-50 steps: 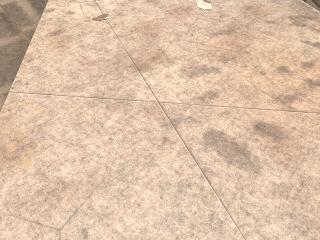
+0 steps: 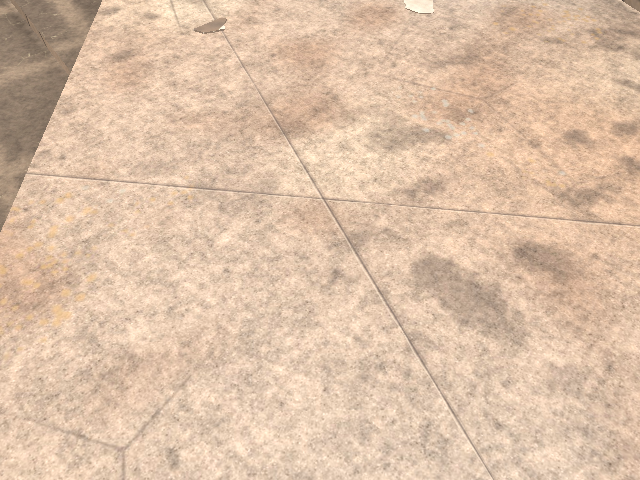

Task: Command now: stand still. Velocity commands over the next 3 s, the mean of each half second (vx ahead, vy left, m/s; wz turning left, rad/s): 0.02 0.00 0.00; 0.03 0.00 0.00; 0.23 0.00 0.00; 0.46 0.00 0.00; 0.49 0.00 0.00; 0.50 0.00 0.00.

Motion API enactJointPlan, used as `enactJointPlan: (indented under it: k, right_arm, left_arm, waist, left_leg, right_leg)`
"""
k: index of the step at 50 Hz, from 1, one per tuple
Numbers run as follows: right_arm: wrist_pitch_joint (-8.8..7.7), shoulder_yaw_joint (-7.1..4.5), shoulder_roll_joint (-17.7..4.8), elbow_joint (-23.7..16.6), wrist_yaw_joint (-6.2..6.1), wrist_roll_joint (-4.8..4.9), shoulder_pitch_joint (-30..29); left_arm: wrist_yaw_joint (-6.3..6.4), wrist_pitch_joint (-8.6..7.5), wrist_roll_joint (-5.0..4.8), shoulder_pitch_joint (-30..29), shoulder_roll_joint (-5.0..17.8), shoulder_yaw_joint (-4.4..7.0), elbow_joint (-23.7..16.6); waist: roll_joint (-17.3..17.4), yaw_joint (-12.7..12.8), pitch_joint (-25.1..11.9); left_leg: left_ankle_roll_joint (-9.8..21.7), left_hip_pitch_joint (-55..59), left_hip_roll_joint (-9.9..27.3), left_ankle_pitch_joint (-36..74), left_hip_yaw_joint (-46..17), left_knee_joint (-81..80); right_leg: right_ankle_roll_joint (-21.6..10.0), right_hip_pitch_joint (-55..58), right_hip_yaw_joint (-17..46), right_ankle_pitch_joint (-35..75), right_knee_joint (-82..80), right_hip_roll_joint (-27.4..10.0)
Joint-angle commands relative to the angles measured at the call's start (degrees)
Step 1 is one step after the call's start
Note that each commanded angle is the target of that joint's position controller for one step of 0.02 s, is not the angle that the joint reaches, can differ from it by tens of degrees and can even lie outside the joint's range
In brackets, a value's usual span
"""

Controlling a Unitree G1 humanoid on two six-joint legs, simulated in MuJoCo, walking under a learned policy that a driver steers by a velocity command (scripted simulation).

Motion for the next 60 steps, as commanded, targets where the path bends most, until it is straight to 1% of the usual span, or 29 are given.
enactJointPlan:
  k: [1,18,19,20,21,22,23,24,25,26,27,28,29,30,31,33,37,42,54,55,56,57,58,59,60]
  right_arm:
    - [-0.29,-0.73,-5.4,-1.0,-0.17,0.01,2.4]
    - [-0.36,-0.55,-4.8,-1.0,-0.2,0.09,3.8]
    - [-0.31,-0.37,-4.1,-0.5,-0.21,0.04,4.7]
    - [-0.25,-0.42,-4.0,-0.4,-0.27,0.26,4.7]
    - [-0.37,-0.62,-4.3,-0.6,-0.31,0.53,4.5]
    - [-0.76,-0.37,-3.6,-1.6,-0.23,0.27,2.5]
    - [-1.39,0.16,-1.9,-2.1,-0.02,-0.15,1.9]
    - [-1.9,0.54,-1.0,-1.9,0.22,-0.63,3.1]
    - [-2.17,0.3,-2.6,-1.5,0.41,-0.79,4.4]
    - [-2.32,-0.2,-4.9,-1.1,0.59,-0.34,4.9]
    - [-2.36,-0.16,-4.8,-1.0,0.68,0.25,5.6]
    - [-2.32,-0.02,-4.4,-0.9,0.76,0.54,5.9]
    - [-2.28,-0.02,-4.3,-1.1,0.82,0.61,5.8]
    - [-2.25,0.02,-4.3,-1.2,0.88,0.6,5.8]
    - [-2.18,0.01,-4.3,-1.3,0.91,0.57,5.9]
    - [-1.89,-0.09,-4.4,-1.3,0.91,0.55,5.8]
    - [-1.35,-0.33,-4.4,-1.7,0.78,0.58,5.0]
    - [-0.95,-0.67,-4.2,-2.0,0.64,0.54,4.1]
    - [-0.41,-1.09,-4.0,-2.4,0.35,0.37,2.8]
    - [-0.35,-0.97,-3.5,-1.9,0.32,0.33,3.8]
    - [-0.25,-1.14,-3.7,-1.7,0.25,0.6,4.1]
    - [-0.29,-1.45,-4.4,-1.7,0.2,0.91,4.4]
    - [-0.65,-1.56,-4.6,-2.1,0.22,1.0,4.0]
    - [-1.4,-1.52,-4.4,-2.7,0.39,1.18,3.4]
    - [-2.37,-1.42,-3.7,-3.1,0.7,1.42,3.2]
  left_arm:
    - [0.15,-0.24,-0.02,4.6,5.2,0.83,-0.5]
    - [0.23,-0.28,-0.11,6.2,4.5,0.75,0.0]
    - [0.31,-0.21,-0.1,7.3,3.9,0.65,0.6]
    - [0.5,-0.04,-0.43,7.6,4.7,0.96,0.7]
    - [0.74,0.09,-0.8,7.1,6.6,1.57,0.1]
    - [0.85,-0.01,-0.9,6.0,6.8,1.59,-0.7]
    - [0.78,-0.48,-0.71,4.6,6.2,1.34,-1.2]
    - [0.59,-1.05,-0.49,3.3,5.6,1.12,-1.4]
    - [0.47,-1.44,-0.24,3.7,5.0,1.09,-1.2]
    - [0.42,-1.47,-0.1,6.2,3.9,0.96,-0.7]
    - [0.39,-1.4,-0.15,8.3,3.7,0.89,0.0]
    - [0.43,-1.24,-0.46,9.2,3.7,0.83,0.3]
    - [0.53,-1.02,-0.63,9.3,3.7,0.72,0.3]
    - [0.57,-0.73,-0.6,9.2,3.8,0.63,0.3]
    - [0.58,-0.44,-0.48,9.2,3.7,0.55,0.3]
    - [0.61,-0.01,-0.42,9.0,3.8,0.47,0.2]
    - [0.77,0.36,-0.43,8.6,3.8,0.43,0.3]
    - [0.96,0.44,-0.35,8.4,3.6,0.5,0.6]
    - [1.12,0.02,-0.21,8.4,3.2,0.73,1.3]
    - [1.18,0.04,-0.24,9.6,2.6,0.64,2.0]
    - [1.3,0.13,-0.58,9.9,2.8,0.82,2.2]
    - [1.48,0.14,-0.81,9.2,3.6,1.1,1.6]
    - [1.64,-0.07,-0.97,8.8,4.2,1.29,0.8]
    - [1.67,-0.61,-1.26,9.4,4.2,1.33,0.4]
    - [1.55,-1.35,-1.56,10.3,4.4,1.41,0.2]
  waist:
    - [-0.5,0.0,1.5]
    - [-0.5,0.1,1.8]
    - [-0.8,0.1,0.5]
    - [-1.7,0.4,1.3]
    - [-3.7,0.7,3.0]
    - [-4.8,0.9,6.7]
    - [-5.7,0.2,8.5]
    - [-5.3,-0.8,9.0]
    - [-3.3,-0.6,8.3]
    - [0.8,0.4,6.2]
    - [2.0,0.8,3.3]
    - [1.8,0.9,1.8]
    - [1.0,0.9,0.7]
    - [0.6,0.7,-0.2]
    - [0.5,0.7,-1.1]
    - [0.6,0.6,-1.5]
    - [0.1,0.4,-0.8]
    - [-0.2,0.3,0.3]
    - [-0.6,0.2,2.0]
    - [-0.5,0.2,0.7]
    - [-0.8,0.2,1.4]
    - [-1.3,0.1,3.4]
    - [-1.4,0.3,6.1]
    - [-1.4,0.8,8.3]
    - [-2.0,1.1,9.5]
  left_leg:
    - [1.7,4.9,0.4,6.6,-0.1,-2.5]
    - [1.9,4.7,0.2,6.7,0.0,-2.2]
    - [1.9,5.3,-0.6,1.7,0.9,-1.9]
    - [2.0,4.0,-2.2,-6.2,2.5,-0.1]
    - [2.4,1.0,-4.0,-15.1,4.5,3.0]
    - [2.5,-2.4,-3.9,-14.0,4.4,4.7]
    - [2.7,-2.3,-2.5,-8.2,3.2,4.4]
    - [2.7,-0.3,-0.9,-2.3,1.5,2.1]
    - [2.6,1.2,-0.6,2.7,0.6,0.7]
    - [3.0,2.1,-0.6,7.7,0.2,1.0]
    - [3.5,3.5,-0.4,11.8,-0.1,1.3]
    - [3.7,4.6,-0.3,15.0,-0.4,1.7]
    - [3.8,5.1,-0.1,17.6,-0.5,2.0]
    - [4.0,5.8,0.1,19.6,-0.7,2.2]
    - [4.2,6.5,0.2,20.8,-0.8,2.3]
    - [4.3,7.2,0.2,21.4,-0.8,2.1]
    - [4.3,7.2,0.1,20.3,-0.7,1.4]
    - [4.2,6.7,-0.1,17.8,-0.5,0.7]
    - [3.8,5.2,-0.5,9.9,-0.2,-0.6]
    - [3.8,5.7,-1.2,3.2,0.5,-0.7]
    - [4.2,4.4,-2.4,-8.2,1.4,-0.2]
    - [4.8,1.5,-3.1,-20.0,1.7,0.4]
    - [5.5,-2.1,-2.8,-27.3,1.0,0.3]
    - [6.1,-4.4,-2.0,-30.0,-0.1,0.6]
    - [6.3,-5.9,-1.6,-29.1,-0.6,1.8]
  right_leg:
    - [-0.5,-7.6,2.0,7.8,-6.3,-2.4]
    - [-0.4,-7.7,1.7,7.6,-6.0,-2.3]
    - [-0.6,-7.2,1.3,1.8,-6.6,-2.0]
    - [-1.6,-8.1,1.9,-7.6,-7.3,-1.8]
    - [-3.3,-9.3,4.1,-18.1,-8.5,-3.0]
    - [-4.7,-11.9,7.5,-21.4,-10.9,-5.5]
    - [-5.2,-13.7,9.8,-19.4,-11.9,-7.6]
    - [-4.5,-14.9,9.1,-13.0,-10.7,-7.4]
    - [-3.0,-14.2,5.6,-4.5,-7.9,-4.8]
    - [-1.2,-11.4,1.7,2.9,-4.7,-1.9]
    - [0.0,-8.6,0.2,7.8,-2.8,-0.9]
    - [0.6,-7.2,-0.1,11.1,-2.1,-0.9]
    - [0.8,-6.0,-0.2,13.6,-1.5,-1.0]
    - [0.9,-5.4,-0.1,15.4,-1.0,-1.2]
    - [1.0,-4.8,0.0,16.3,-0.9,-1.4]
    - [1.2,-4.3,0.1,16.3,-1.1,-1.6]
    - [1.6,-4.2,0.1,15.4,-1.7,-1.8]
    - [1.7,-4.6,0.1,13.7,-2.5,-2.0]
    - [1.6,-6.6,0.0,8.0,-3.7,-2.2]
    - [1.3,-6.1,-0.7,2.0,-3.8,-1.6]
    - [0.4,-7.1,-1.1,-6.4,-3.2,-0.9]
    - [-1.1,-9.0,-0.4,-15.3,-2.8,-1.0]
    - [-2.5,-11.3,1.1,-22.4,-3.0,-1.8]
    - [-3.8,-13.0,3.1,-25.9,-3.7,-3.2]
    - [-5.0,-13.3,5.5,-27.0,-4.5,-4.8]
